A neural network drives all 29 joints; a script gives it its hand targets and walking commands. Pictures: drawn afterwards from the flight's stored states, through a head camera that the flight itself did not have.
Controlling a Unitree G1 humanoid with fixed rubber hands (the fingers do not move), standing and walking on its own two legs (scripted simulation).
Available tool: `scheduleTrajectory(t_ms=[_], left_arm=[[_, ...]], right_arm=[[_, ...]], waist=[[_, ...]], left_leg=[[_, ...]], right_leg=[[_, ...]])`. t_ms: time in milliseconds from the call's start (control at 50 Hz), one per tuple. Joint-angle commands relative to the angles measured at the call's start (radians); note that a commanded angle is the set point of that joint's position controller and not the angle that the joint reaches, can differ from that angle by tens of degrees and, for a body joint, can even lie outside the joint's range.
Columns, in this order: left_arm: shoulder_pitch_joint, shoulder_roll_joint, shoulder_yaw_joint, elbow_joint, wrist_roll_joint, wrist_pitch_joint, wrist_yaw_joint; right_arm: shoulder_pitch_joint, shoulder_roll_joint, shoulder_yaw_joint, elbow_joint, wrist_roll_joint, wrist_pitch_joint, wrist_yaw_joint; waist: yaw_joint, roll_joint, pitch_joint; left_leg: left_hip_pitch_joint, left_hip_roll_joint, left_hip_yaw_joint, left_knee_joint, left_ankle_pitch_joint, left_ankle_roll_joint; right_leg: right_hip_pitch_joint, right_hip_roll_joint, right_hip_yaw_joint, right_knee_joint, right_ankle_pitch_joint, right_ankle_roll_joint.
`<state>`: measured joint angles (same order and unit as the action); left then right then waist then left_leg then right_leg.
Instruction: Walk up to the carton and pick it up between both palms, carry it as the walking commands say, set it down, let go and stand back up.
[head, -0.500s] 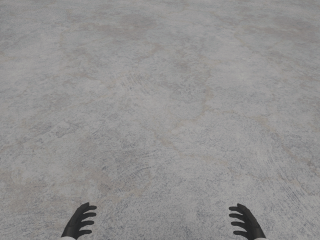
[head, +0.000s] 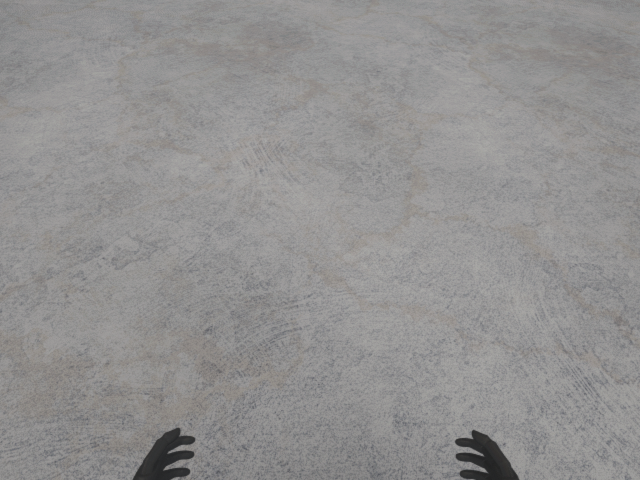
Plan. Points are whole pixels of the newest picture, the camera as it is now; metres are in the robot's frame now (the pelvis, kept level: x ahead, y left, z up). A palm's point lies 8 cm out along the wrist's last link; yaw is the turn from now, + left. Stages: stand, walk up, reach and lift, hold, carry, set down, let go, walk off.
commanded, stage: stand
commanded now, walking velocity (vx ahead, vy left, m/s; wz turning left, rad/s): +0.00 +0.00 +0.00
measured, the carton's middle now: out of the picture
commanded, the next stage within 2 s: walk up in 0.70 s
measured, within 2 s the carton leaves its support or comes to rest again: neither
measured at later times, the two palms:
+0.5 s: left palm out of the picture +0.12 +0.22 -0.10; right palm out of the picture +0.12 -0.22 -0.10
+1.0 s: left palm out of the picture +0.13 +0.23 -0.10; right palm out of the picture +0.11 -0.26 -0.09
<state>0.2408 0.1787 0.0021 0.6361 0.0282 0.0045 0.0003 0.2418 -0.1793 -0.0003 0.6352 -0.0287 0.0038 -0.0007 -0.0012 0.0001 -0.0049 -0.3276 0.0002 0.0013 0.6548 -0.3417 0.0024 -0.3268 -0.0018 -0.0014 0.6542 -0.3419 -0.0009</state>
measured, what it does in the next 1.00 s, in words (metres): stands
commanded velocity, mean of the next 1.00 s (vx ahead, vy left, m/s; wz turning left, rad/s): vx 0.00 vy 0.00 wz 0.00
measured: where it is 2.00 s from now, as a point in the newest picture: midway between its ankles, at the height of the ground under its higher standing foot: outside the picture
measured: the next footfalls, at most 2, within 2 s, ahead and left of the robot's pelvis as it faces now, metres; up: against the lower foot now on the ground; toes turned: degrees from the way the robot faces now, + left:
right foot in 1.18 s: +0.03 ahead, -0.19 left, +0.00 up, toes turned -19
left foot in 1.52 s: +0.08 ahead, -0.05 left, +0.00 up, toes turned -26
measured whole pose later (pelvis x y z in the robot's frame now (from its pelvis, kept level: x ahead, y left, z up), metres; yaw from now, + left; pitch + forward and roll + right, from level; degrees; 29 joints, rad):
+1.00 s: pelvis -0.01 -0.01 +0.00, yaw -6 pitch +0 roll +1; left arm 0.23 0.25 0.01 0.66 0.03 0.04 -0.02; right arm 0.18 -0.21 -0.04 0.68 -0.04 0.00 -0.04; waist 0.03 -0.01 0.04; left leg -0.31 0.05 0.09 0.65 -0.34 0.01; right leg -0.47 0.02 0.00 0.93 -0.43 0.02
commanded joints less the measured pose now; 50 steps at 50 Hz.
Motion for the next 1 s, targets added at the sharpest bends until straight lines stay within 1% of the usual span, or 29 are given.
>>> scheduleTrajectory(t_ms=[0,860,880,900,920,940,960,980], left_arm=[[-0.014,0.079,0.023,-0.072,0.0,-0.015,0.002],[0.026,0.073,0.045,0.0,-0.003,-0.016,0.012],[-0.099,0.207,0.047,-0.061,-0.01,-0.007,0.005],[-0.114,0.198,0.039,-0.073,-0.006,-0.003,-0.002],[-0.1,0.174,0.029,-0.082,-0.003,0.004,-0.012],[-0.104,0.162,0.028,-0.094,0.005,0.015,-0.022],[-0.123,0.165,0.029,-0.101,0.008,0.027,-0.033],[-0.134,0.163,0.031,-0.097,0.014,0.041,-0.043]], right_arm=[[-0.014,-0.08,-0.024,-0.072,0.0,-0.014,-0.002],[0.018,-0.074,-0.045,0.007,0.004,-0.016,-0.011],[-0.068,-0.176,-0.077,-0.03,-0.001,-0.025,-0.033],[-0.024,-0.197,-0.081,-0.014,-0.005,-0.029,-0.042],[-0.015,-0.219,-0.094,-0.017,-0.011,-0.021,-0.048],[-0.025,-0.217,-0.098,-0.029,-0.022,-0.015,-0.05],[-0.026,-0.229,-0.105,-0.034,-0.022,-0.018,-0.06],[-0.049,-0.23,-0.102,-0.026,-0.017,-0.025,-0.069]], waist=[[0.0,0.001,-0.037],[0.0,0.001,-0.017],[-0.005,0.003,-0.023],[-0.019,0.075,-0.092],[-0.015,0.123,-0.088],[-0.021,0.171,-0.075],[-0.023,0.137,-0.039],[-0.01,0.113,-0.022]], left_leg=[[0.009,0.041,-0.055,-0.115,0.142,0.025],[0.036,0.048,-0.065,-0.155,0.164,0.034],[0.116,0.104,-0.076,-0.111,0.297,0.098],[0.174,0.202,-0.155,-0.14,0.394,0.153],[0.193,0.313,-0.2,-0.174,0.463,0.219],[0.183,0.424,-0.256,-0.227,0.471,0.29],[0.169,0.484,-0.262,-0.258,0.461,0.312],[0.157,0.486,-0.226,-0.265,0.431,0.298]], right_leg=[[0.01,-0.039,0.053,-0.113,0.142,-0.026],[0.039,-0.048,0.063,-0.153,0.165,-0.037],[-0.085,-0.019,0.116,-0.011,0.37,-0.034],[-0.105,0.006,0.056,0.127,0.39,-0.024],[-0.182,0.03,0.016,0.221,0.216,-0.002],[-0.262,0.026,-0.001,0.37,-0.16,0.021],[-0.313,-0.029,0.036,0.467,-0.207,0.034],[-0.321,-0.067,0.058,0.487,-0.182,0.042]])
